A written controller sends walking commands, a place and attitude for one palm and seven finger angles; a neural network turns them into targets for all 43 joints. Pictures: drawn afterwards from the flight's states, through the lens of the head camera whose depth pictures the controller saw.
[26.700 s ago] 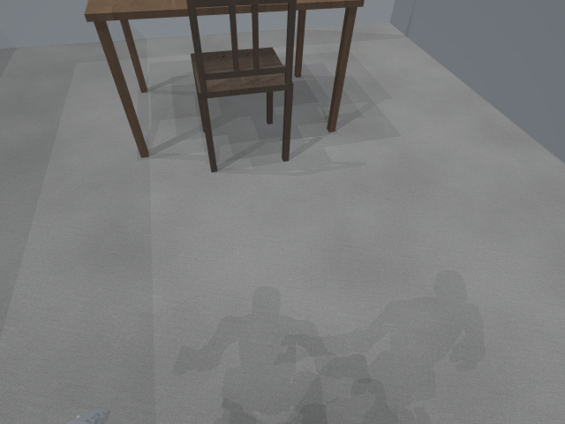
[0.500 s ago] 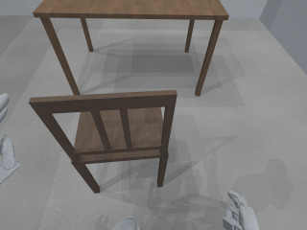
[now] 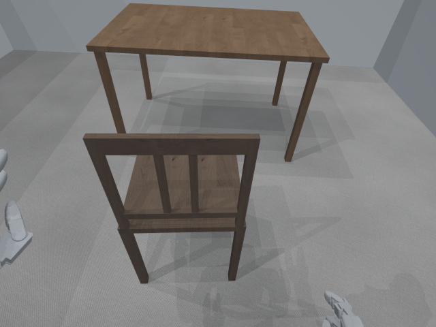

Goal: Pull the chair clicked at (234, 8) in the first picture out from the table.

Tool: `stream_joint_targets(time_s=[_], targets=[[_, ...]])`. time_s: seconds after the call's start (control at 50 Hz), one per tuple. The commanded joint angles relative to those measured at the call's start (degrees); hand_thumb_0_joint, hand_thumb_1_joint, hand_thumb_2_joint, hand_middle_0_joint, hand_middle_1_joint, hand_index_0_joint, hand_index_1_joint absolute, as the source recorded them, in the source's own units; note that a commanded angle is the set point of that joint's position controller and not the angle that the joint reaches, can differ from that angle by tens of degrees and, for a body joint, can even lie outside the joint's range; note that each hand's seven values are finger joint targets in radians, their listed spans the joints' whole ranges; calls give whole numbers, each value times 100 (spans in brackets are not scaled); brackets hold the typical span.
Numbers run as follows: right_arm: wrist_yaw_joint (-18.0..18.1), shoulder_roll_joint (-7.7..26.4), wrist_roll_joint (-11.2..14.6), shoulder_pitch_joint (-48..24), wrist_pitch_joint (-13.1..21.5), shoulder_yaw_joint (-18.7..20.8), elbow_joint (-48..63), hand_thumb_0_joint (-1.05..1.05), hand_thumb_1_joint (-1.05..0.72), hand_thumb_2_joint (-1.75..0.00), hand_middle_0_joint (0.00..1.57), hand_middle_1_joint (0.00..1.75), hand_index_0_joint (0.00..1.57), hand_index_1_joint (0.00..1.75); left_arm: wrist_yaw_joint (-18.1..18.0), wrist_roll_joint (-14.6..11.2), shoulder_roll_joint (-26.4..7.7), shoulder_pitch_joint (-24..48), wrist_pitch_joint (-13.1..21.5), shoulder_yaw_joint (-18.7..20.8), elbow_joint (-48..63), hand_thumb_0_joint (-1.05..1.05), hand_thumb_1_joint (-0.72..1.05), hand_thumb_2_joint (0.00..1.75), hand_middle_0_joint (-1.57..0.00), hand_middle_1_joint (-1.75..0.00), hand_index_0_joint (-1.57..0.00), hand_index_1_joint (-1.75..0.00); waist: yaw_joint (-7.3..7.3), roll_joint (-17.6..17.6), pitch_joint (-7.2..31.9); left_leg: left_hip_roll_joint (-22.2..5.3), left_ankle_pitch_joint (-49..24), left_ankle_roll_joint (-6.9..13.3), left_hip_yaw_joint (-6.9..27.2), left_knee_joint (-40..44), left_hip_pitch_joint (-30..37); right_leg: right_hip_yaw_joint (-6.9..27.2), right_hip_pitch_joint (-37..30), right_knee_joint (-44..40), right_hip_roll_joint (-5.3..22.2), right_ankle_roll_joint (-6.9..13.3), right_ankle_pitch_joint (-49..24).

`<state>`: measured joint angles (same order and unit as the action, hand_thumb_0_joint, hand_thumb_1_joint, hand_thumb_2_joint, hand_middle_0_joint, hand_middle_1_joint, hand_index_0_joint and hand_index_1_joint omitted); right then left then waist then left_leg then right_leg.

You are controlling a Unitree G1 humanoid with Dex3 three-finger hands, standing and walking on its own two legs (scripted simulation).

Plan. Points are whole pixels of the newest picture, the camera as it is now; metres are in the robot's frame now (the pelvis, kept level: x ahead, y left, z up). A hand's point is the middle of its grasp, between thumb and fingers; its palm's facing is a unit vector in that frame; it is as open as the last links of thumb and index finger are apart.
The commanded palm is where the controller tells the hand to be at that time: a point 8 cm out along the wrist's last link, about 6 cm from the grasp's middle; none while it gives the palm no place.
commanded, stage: stop stepping back and stand still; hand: left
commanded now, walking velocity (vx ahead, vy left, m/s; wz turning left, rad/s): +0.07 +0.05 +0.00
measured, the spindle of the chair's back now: (163, 185) +0.51 +0.19 -0.10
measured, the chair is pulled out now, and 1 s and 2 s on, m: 0.63 0.63 0.63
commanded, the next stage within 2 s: let the arm hang, fingers relaxed in 0.12 s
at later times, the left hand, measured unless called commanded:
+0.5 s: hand out of the picture +0.10 +0.17 -0.17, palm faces +0.06 -0.99 -0.12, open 7.2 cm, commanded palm none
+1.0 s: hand out of the picture -0.02 +0.16 -0.17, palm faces +0.05 -0.98 -0.19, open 7.4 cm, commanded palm none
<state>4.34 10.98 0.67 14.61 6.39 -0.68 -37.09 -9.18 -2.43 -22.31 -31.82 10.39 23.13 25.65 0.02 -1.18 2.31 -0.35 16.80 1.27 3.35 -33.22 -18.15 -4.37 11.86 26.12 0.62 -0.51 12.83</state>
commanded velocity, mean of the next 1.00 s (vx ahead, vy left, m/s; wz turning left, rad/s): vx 0.00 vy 0.00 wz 0.00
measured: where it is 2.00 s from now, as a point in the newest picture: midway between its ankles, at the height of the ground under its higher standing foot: outside the picture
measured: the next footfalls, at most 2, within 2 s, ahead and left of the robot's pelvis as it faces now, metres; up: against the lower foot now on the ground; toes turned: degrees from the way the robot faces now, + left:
none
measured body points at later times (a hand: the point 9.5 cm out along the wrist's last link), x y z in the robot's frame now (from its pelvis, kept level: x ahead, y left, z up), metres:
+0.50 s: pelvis +0.02 +0.01 +0.00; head +0.03 +0.03 +0.45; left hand +0.10 +0.22 -0.15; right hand +0.09 -0.22 -0.13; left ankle +0.04 +0.11 -0.74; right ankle +0.01 -0.13 -0.74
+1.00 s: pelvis +0.01 -0.01 +0.00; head +0.02 -0.01 +0.45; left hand -0.02 +0.21 -0.15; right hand +0.00 -0.21 -0.16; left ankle +0.04 +0.11 -0.74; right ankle +0.01 -0.13 -0.74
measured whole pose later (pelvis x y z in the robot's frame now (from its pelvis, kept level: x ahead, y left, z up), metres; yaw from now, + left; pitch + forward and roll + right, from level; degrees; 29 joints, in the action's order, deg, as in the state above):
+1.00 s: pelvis +0.01 -0.01 +0.00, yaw +0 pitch -2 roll +0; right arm 1.6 7.3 -0.5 19.2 -0.2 -0.4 -61.5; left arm -1.8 0.2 -8.0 -20.7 -1.1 -1.2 -61.7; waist -0.6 -1.3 -2.1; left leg 0.9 12.4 0.2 3.0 -28.0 -14.1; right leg -4.2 10.3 27.0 2.2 -0.6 15.1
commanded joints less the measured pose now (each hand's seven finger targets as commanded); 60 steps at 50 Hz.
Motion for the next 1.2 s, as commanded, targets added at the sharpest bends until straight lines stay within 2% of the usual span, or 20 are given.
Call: stream_joint_targets(time_s=[0.0,0.12,0.18,0.2,0.22,0.24,0.26,0.3,0.32,0.36,0.42,0.48,0.5,0.52,0.56,0.58,0.62,0.72,0.86,1.18], targets=[[105,780,-11,-717,305,297,832,0,-90,-90,20,30,20,30,-88,41,-1021,783,273,415,1233,0,90,90,-20,-30,-20,-30,185,99,-349,-214,1005,212,252,618,14,955,668,-1031,614,333,1849],[120,704,19,-779,443,251,891,0,-90,-90,20,30,20,30,-103,105,-1091,763,392,583,1361,0,90,90,-20,-30,-20,-30,85,-754,-478,-522,1185,247,711,1634,-498,462,-207,-550,229,97,730],[87,677,34,-675,512,277,867,0,-90,-90,20,30,20,30,-72,50,-1114,333,454,656,1305,0,90,90,-20,-30,-20,-30,60,-573,-156,-518,288,193,647,1608,-302,397,-679,-540,282,66,-74],[-450,1349,-136,-566,430,497,-455,0,-90,-90,20,30,20,30,764,589,380,584,-583,-1595,-3229,0,90,90,-20,-30,-20,-30,166,-385,-509,-443,-1664,247,713,604,-639,157,269,568,389,94,-1140],[-435,726,-97,-136,60,412,-486,0,-90,-90,20,30,20,30,875,464,795,443,-1008,-1576,-3413,0,90,90,-20,-30,-20,-30,50,-245,6,-421,-1954,181,453,648,-268,179,121,386,379,40,-799],[-410,707,-149,-162,-55,347,-420,0,-90,-90,20,30,20,30,897,432,862,580,-1103,-1727,-3597,0,90,90,-20,-30,-20,-30,0,-125,144,-545,-1668,230,622,702,-300,216,155,375,378,65,-288],[-405,709,-174,-208,-153,306,-349,0,-90,-90,20,30,20,30,901,435,762,725,-1112,-1742,-3849,0,90,90,-20,-30,-20,-30,-52,36,109,-530,-1534,281,734,728,-400,245,53,326,384,59,-206],[-387,789,-210,-126,-273,308,-351,0,-90,-90,20,30,20,30,871,456,585,1082,-1102,-1816,-4448,0,90,90,-20,-30,-20,-30,-47,1138,255,-376,-1939,269,667,464,-254,403,-274,214,496,200,-794],[-379,841,-207,-90,-331,326,-406,0,-90,-90,20,30,20,30,847,449,505,1219,-1101,-1827,-4798,0,90,90,-20,-30,-20,-30,-30,1370,354,-285,-2099,246,575,345,-64,455,-325,220,618,314,-1025],[-352,852,-202,-66,-415,300,-584,0,-90,-90,20,30,20,30,812,412,420,1394,-1129,-1918,-5473,0,90,90,-20,-30,-20,-30,-14,1070,450,-245,-2383,218,506,390,317,474,-367,213,659,349,-1202],[-332,790,-188,-105,-464,200,-976,0,-90,-90,20,30,20,30,788,352,367,1387,-1160,-2077,-6475,0,90,90,-20,-30,-20,-30,-78,-329,44,-320,-2230,214,565,797,336,425,-292,81,464,217,-581],[-289,664,-138,72,-501,156,-1319,0,-90,-90,20,30,20,30,789,324,384,1227,-1128,-2156,-7258,0,90,90,-20,-30,-20,-30,-70,-575,-235,-318,-1570,213,531,973,361,427,-260,-237,437,238,-365],[-271,538,-186,174,-509,205,-1368,0,-90,-90,20,30,20,30,761,354,636,1127,-1128,-2036,-7323,0,90,90,-20,-30,-20,-30,-57,-931,-118,-348,-1409,217,526,1004,380,377,-309,-267,456,253,-322],[-271,498,-175,215,-532,188,-1458,0,-90,-90,20,30,20,30,760,330,583,1108,-1131,-2086,-7479,0,90,90,-20,-30,-20,-30,-56,-1064,-110,-338,-1151,211,549,1070,372,353,-335,-286,435,256,-223],[-263,446,-160,370,-552,203,-1577,0,-90,-90,20,30,20,30,776,312,599,1079,-1127,-2140,-7719,0,90,90,-20,-30,-20,-30,-45,-867,-241,-358,-786,211,577,1184,288,334,-302,-366,431,275,-82],[-255,450,-148,433,-579,216,-1629,0,-90,-90,20,30,20,30,783,311,597,1106,-1129,-2164,-7812,0,90,90,-20,-30,-20,-30,-36,-474,-421,-388,-659,235,612,1229,235,304,-246,-434,393,284,-66],[-255,499,-138,580,-565,213,-1747,0,-90,-90,20,30,20,30,784,302,621,1046,-1113,-2205,-8002,0,90,90,-20,-30,-20,-30,-18,-206,-335,-401,-735,237,598,1205,325,340,-256,-444,459,289,-100],[-238,439,-113,755,-562,185,-2009,0,-90,-90,20,30,20,30,758,280,665,888,-1102,-2284,-8340,0,90,90,-20,-30,-20,-30,-13,92,-503,-388,-834,235,499,1149,406,383,-111,-516,516,310,-48],[-240,302,-108,920,-580,160,-2240,0,-90,-90,20,30,20,30,723,276,741,726,-1096,-2317,-8554,0,90,90,-20,-30,-20,-30,-9,278,-704,-332,-461,216,423,1147,308,453,100,-574,531,352,335],[-202,-36,-128,1010,-572,157,-2378,0,-90,-90,20,30,20,30,694,282,990,750,-1087,-2247,-8516,0,90,90,-20,-30,-20,-30,-39,-45,-967,-289,-442,180,355,1099,79,465,213,-559,472,415,375]])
